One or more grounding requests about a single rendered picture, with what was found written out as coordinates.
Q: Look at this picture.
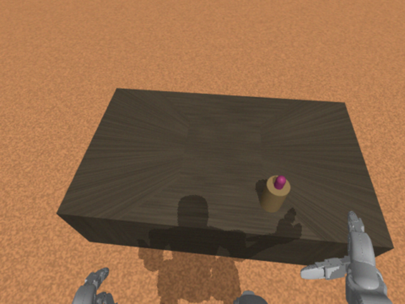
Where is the left robot hand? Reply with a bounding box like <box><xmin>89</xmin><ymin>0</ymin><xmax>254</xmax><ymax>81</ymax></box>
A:
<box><xmin>72</xmin><ymin>267</ymin><xmax>118</xmax><ymax>304</ymax></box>

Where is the right robot arm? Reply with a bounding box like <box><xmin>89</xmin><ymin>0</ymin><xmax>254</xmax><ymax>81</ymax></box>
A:
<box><xmin>346</xmin><ymin>262</ymin><xmax>393</xmax><ymax>304</ymax></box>

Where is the right robot hand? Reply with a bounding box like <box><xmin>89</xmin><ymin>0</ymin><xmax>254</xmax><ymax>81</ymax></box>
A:
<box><xmin>301</xmin><ymin>211</ymin><xmax>376</xmax><ymax>280</ymax></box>

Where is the bottle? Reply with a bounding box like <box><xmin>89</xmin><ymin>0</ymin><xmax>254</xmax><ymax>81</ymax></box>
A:
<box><xmin>260</xmin><ymin>175</ymin><xmax>290</xmax><ymax>213</ymax></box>

